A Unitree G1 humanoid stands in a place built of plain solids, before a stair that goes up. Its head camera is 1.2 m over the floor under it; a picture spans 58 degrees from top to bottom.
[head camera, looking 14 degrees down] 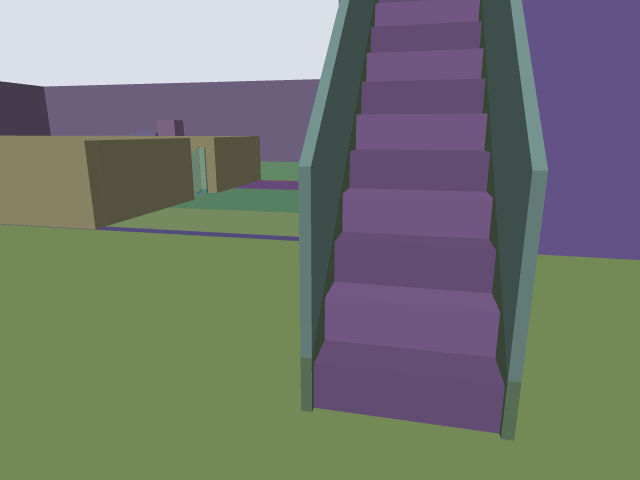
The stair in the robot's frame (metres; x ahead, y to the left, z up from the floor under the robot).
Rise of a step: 0.22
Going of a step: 0.23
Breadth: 0.79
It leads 13 degrees to the right of straight ahead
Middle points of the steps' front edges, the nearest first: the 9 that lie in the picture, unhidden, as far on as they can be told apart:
1.61 -0.35 0.22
1.84 -0.41 0.44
2.07 -0.46 0.66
2.30 -0.51 0.87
2.53 -0.56 1.09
2.75 -0.61 1.31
2.98 -0.66 1.53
3.21 -0.71 1.75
3.44 -0.77 1.96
